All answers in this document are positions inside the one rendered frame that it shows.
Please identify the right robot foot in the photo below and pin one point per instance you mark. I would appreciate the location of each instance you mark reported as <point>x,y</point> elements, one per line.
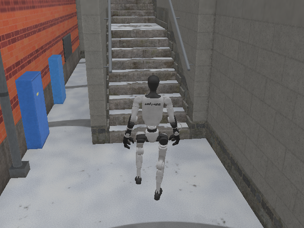
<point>157,196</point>

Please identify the right robot hand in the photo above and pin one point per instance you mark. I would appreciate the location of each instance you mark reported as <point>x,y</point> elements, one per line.
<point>177,138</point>

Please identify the robot left upper arm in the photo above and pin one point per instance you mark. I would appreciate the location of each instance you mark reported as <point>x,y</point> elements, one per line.
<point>135,108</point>

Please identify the left robot thigh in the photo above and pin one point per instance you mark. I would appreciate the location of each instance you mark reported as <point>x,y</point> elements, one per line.
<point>140,139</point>

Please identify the robot left forearm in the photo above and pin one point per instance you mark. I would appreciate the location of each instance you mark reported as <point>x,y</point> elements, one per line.
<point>129,128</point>

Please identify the robot right upper arm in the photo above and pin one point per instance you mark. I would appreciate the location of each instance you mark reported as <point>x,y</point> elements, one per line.
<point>170,109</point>

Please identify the robot right forearm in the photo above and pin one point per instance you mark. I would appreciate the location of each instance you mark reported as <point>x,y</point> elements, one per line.
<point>175,127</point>

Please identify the left robot hand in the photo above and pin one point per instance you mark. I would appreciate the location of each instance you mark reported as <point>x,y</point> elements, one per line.
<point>125,141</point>

